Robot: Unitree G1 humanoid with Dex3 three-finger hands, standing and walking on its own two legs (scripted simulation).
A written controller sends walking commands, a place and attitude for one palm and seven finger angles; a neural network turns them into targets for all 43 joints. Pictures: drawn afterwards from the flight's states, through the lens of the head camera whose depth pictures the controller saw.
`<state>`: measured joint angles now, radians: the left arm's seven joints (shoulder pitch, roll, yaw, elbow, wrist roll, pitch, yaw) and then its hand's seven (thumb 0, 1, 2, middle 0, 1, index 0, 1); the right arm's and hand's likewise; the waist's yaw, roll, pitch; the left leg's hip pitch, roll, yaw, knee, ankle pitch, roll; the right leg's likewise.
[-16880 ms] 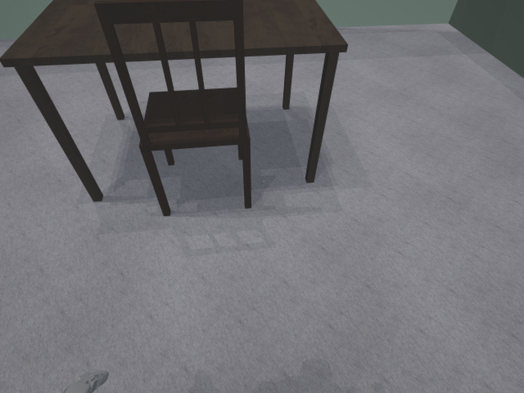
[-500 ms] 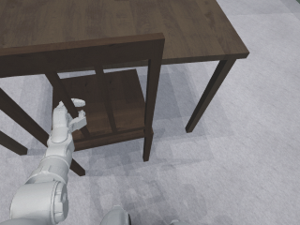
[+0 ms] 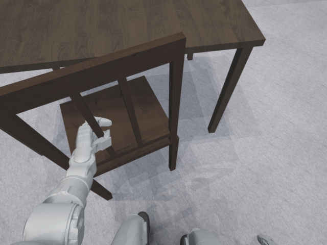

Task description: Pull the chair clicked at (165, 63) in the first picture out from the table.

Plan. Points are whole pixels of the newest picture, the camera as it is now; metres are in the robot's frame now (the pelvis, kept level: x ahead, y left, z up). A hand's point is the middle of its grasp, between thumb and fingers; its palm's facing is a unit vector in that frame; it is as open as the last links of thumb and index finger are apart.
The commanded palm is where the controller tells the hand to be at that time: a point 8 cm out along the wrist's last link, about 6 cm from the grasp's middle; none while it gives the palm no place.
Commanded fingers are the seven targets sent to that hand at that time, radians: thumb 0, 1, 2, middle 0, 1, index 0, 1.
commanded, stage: step backward, pulling the chair out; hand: left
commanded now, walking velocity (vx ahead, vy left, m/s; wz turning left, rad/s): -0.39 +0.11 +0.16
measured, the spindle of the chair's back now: (98, 131) +0.41 +0.18 -0.04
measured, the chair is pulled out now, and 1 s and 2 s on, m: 0.15 0.20 0.44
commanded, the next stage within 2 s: none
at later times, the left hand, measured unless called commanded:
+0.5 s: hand (105, 153) +0.35 +0.16 -0.05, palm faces +0.08 -0.98 -0.20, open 5.1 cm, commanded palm +0.36 +0.21 -0.05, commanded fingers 0.00 0.90 0.90 -0.50 -1.45 -0.50 -1.45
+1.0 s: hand (103, 157) +0.34 +0.16 -0.05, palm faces +0.01 -0.98 -0.18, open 5.2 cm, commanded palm +0.34 +0.21 -0.05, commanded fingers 0.00 0.90 0.90 -0.50 -1.45 -0.50 -1.45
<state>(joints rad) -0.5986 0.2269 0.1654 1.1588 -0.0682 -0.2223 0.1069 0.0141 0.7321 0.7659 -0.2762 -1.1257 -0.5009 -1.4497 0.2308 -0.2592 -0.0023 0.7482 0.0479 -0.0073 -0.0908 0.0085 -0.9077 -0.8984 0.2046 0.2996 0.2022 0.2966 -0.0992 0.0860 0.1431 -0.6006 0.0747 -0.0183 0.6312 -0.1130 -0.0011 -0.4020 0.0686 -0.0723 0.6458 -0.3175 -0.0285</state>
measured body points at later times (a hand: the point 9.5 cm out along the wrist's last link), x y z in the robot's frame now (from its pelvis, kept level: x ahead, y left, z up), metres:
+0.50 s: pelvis -0.03 +0.00 +0.00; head +0.07 -0.01 +0.44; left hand +0.34 +0.21 -0.04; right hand +0.08 -0.23 -0.14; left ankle +0.13 +0.12 -0.72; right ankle +0.01 -0.10 -0.72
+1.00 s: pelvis -0.06 +0.02 +0.01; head +0.06 +0.03 +0.45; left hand +0.33 +0.21 -0.04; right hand +0.08 -0.25 -0.10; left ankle -0.02 +0.14 -0.72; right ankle +0.00 -0.11 -0.71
